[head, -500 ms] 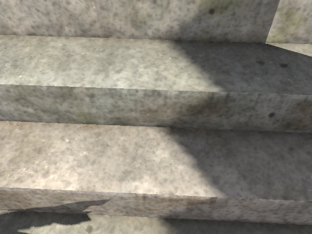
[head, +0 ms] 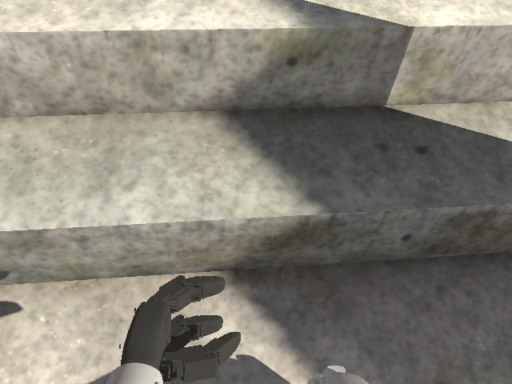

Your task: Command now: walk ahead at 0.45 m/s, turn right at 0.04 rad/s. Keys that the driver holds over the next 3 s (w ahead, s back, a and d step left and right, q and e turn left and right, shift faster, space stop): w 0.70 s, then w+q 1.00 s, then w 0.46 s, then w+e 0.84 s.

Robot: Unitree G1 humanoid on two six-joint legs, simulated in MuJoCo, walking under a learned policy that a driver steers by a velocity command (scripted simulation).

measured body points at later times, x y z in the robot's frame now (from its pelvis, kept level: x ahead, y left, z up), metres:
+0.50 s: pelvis +0.26 +0.02 +0.21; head +0.30 +0.01 +0.65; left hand +0.16 +0.23 +0.07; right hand +0.52 -0.09 +0.14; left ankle +0.37 +0.10 -0.39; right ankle +0.15 -0.08 -0.54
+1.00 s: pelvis +0.53 +0.01 +0.40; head +0.56 +0.04 +0.85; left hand +0.77 +0.16 +0.33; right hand +0.46 -0.19 +0.27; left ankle +0.40 +0.10 -0.33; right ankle +0.65 -0.06 -0.20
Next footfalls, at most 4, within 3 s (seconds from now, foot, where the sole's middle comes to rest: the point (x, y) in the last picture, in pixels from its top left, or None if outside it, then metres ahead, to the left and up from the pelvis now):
0.48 left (194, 341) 0.41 0.10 -0.42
0.96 right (286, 154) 0.70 -0.07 -0.23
1.48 left None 0.94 0.25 -0.04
2.02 right None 1.20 0.25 0.15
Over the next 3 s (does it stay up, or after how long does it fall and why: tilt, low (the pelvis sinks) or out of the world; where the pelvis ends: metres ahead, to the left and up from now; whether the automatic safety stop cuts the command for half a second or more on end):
stays up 1.48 0.54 1.13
